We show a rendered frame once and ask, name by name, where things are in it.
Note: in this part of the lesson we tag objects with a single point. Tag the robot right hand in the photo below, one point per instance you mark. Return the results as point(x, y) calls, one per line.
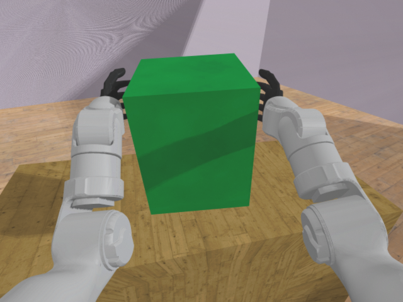
point(271, 90)

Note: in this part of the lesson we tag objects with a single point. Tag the carton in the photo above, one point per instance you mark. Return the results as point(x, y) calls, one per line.
point(193, 122)

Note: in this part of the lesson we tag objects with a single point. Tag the robot left upper arm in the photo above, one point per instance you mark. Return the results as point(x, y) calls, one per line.
point(87, 249)

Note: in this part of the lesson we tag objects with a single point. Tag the pedestal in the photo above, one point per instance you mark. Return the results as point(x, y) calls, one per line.
point(252, 253)

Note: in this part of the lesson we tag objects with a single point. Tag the robot right upper arm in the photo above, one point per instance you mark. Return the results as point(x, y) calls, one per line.
point(347, 235)

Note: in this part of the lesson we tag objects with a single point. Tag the robot left hand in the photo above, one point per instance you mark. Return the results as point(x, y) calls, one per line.
point(111, 86)

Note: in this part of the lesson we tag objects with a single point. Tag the robot right forearm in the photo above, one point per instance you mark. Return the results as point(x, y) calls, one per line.
point(319, 172)

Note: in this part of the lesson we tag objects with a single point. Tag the robot left forearm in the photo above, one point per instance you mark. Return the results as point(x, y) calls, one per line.
point(96, 154)

